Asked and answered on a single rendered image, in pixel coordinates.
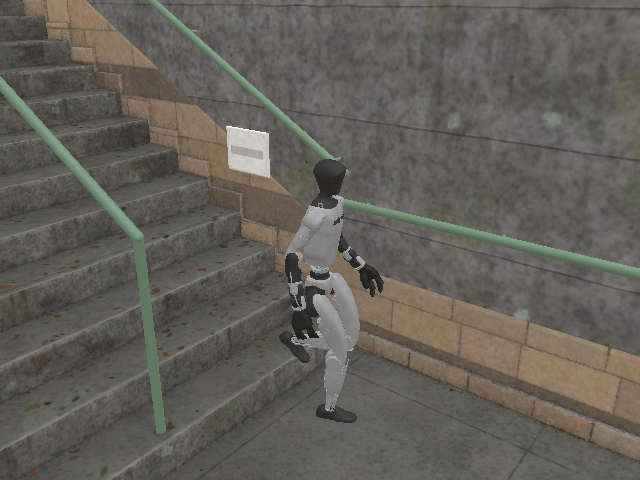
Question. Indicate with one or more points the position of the right robot hand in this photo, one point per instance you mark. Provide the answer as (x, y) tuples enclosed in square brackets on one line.
[(301, 320)]

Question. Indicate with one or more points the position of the robot left forearm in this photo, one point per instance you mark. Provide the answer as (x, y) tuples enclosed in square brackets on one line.
[(350, 255)]

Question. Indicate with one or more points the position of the left robot hand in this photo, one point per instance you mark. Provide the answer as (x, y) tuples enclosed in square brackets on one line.
[(367, 273)]

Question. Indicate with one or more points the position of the robot left shin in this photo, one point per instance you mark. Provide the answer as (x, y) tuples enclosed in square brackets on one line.
[(318, 343)]

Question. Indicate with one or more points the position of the robot left thigh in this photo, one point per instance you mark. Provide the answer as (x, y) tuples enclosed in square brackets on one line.
[(345, 305)]

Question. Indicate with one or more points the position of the robot right forearm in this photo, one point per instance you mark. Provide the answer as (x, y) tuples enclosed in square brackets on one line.
[(291, 265)]

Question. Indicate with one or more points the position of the right robot upper arm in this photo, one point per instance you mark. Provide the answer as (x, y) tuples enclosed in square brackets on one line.
[(310, 224)]

